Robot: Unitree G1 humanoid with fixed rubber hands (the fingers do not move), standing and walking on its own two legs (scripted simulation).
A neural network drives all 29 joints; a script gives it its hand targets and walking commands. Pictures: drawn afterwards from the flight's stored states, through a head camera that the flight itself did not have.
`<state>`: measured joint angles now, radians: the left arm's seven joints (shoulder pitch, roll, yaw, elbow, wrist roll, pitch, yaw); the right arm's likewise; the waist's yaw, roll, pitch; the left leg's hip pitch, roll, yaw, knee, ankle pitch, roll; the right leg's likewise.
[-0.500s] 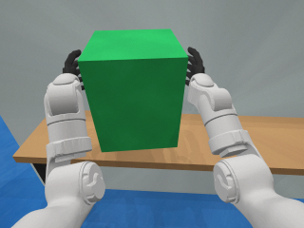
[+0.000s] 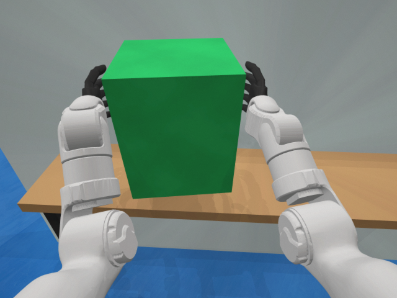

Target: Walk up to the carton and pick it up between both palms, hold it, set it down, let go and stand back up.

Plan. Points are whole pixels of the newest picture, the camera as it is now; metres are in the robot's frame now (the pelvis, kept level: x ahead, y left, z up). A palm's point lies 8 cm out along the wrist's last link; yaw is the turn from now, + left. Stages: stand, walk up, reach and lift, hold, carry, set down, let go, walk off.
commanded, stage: hold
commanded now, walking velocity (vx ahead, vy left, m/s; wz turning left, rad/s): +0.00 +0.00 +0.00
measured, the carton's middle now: (178, 117) +0.41 +0.03 +0.23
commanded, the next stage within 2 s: none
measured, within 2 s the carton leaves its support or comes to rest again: neither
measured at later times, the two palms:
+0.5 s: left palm (94, 105) +0.37 +0.17 +0.28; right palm (255, 101) +0.37 -0.12 +0.28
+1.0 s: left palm (94, 106) +0.36 +0.17 +0.28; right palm (256, 102) +0.37 -0.12 +0.28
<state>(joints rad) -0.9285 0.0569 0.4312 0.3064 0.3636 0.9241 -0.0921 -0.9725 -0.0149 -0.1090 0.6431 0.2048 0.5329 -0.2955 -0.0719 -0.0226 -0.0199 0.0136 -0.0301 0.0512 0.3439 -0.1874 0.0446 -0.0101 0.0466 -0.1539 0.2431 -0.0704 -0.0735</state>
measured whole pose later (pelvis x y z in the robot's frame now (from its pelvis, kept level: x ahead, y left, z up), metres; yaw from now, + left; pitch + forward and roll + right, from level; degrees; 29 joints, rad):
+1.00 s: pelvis +0.00 +0.00 +0.00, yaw +0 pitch -10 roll +0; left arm -0.93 0.05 0.43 0.31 0.37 0.92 -0.09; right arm -0.97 -0.02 -0.11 0.64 0.21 0.53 -0.29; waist -0.07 -0.02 -0.02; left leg 0.02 -0.03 0.05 0.34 -0.19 0.04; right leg -0.01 0.05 -0.15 0.24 -0.07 -0.07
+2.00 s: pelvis +0.00 +0.00 +0.00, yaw +0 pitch -10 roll +0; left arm -0.92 0.06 0.43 0.31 0.36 0.91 -0.09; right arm -0.96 -0.01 -0.12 0.64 0.20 0.53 -0.30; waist -0.07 -0.02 -0.02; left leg 0.01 -0.03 0.05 0.34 -0.18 0.04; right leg -0.01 0.05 -0.15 0.24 -0.07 -0.07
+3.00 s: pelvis +0.00 +0.00 +0.00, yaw +0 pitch -10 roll +0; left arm -0.91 0.05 0.43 0.31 0.36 0.91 -0.09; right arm -0.96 -0.01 -0.11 0.64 0.21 0.53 -0.30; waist -0.07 -0.03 -0.02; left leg 0.01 -0.03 0.04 0.34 -0.19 0.04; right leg -0.01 0.05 -0.15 0.23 -0.07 -0.07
